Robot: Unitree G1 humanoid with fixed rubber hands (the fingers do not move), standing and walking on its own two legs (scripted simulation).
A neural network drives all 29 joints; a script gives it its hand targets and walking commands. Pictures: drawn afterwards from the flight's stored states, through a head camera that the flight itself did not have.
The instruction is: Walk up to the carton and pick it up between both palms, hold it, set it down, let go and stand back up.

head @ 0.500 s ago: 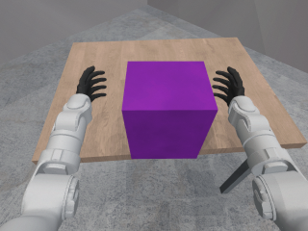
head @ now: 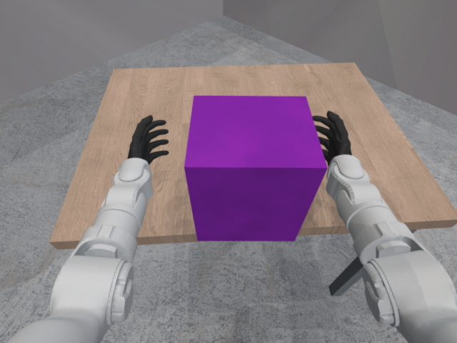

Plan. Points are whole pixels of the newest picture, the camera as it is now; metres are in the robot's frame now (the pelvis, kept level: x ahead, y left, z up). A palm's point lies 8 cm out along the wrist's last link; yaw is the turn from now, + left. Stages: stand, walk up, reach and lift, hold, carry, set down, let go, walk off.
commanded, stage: reach and lift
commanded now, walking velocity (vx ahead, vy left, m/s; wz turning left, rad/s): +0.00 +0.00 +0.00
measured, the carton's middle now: (247, 173) +0.42 +0.01 +0.06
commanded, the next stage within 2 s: none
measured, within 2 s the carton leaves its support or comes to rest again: leaves its support in 1.94 s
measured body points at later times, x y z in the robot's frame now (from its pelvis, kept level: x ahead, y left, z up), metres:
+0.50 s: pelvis -0.01 +0.00 +0.00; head +0.03 +0.02 +0.45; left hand +0.43 +0.17 +0.10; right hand +0.44 -0.13 +0.10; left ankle +0.01 +0.14 -0.74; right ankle +0.00 -0.13 -0.74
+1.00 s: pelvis +0.00 +0.01 +0.01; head +0.03 +0.03 +0.45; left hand +0.43 +0.18 +0.10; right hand +0.43 -0.12 +0.11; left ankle +0.01 +0.14 -0.74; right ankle +0.00 -0.13 -0.74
